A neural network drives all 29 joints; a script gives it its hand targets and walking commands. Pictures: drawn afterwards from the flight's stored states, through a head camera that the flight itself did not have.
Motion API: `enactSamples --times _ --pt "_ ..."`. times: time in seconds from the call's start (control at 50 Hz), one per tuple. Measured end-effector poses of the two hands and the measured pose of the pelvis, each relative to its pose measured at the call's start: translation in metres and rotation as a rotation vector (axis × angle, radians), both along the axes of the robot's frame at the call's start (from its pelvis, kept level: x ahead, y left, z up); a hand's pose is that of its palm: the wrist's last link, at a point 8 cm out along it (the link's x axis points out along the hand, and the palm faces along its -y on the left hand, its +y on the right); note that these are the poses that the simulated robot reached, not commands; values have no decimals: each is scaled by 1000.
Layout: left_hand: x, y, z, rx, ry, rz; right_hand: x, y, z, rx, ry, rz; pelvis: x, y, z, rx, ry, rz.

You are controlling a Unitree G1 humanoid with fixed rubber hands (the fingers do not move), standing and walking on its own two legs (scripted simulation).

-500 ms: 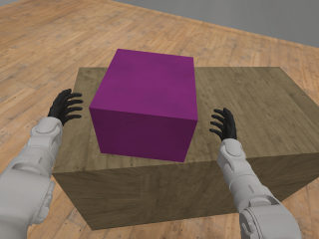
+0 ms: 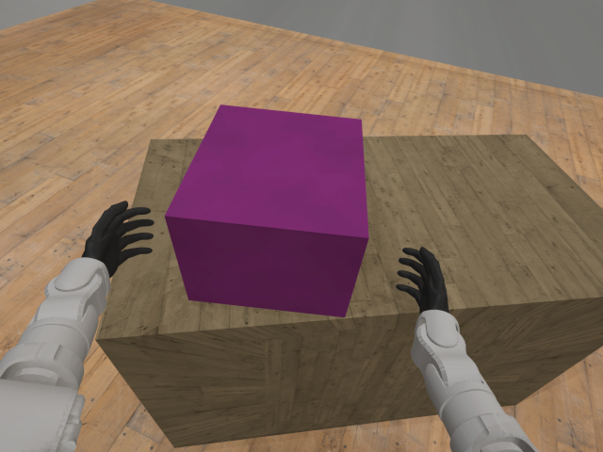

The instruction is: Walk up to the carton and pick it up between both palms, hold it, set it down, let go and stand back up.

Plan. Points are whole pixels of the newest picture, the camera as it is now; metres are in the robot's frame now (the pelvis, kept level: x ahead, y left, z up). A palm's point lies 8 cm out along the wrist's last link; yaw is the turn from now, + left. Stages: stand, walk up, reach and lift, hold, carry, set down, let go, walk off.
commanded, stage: set down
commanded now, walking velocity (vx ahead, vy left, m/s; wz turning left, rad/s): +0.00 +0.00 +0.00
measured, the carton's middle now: (279, 205) +0.54 +0.00 +0.02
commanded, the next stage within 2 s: none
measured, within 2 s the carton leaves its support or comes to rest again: neither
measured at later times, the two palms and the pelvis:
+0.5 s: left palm (91, 296) +0.34 +0.25 +0.05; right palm (433, 340) +0.26 -0.20 +0.03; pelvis +0.00 +0.00 +0.00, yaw +0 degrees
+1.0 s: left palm (116, 343) +0.29 +0.22 +0.01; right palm (447, 370) +0.23 -0.22 -0.01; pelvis +0.01 -0.01 +0.00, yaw +0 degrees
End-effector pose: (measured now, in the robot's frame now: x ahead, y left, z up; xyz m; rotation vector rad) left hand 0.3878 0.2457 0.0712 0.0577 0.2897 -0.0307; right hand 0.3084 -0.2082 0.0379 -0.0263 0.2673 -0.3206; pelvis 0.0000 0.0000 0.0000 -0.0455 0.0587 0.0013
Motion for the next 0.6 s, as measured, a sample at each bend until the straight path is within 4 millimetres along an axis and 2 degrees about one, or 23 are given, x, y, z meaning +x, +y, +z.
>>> enactSamples --times 0.22,0.5,0.6 --pt "-11 1 3 -11 -9 -12 -10 5 6 6 -41 15 -1 -1 1 1 -46 2" --pt "-49 8 -21 -15 36 2 -49 11 -12 65 -14 -6 -1 -5 2 6 -115 6" --pt "-53 8 -21 -11 30 6 -52 10 -10 70 -18 -7 -2 -4 2 6 -119 6"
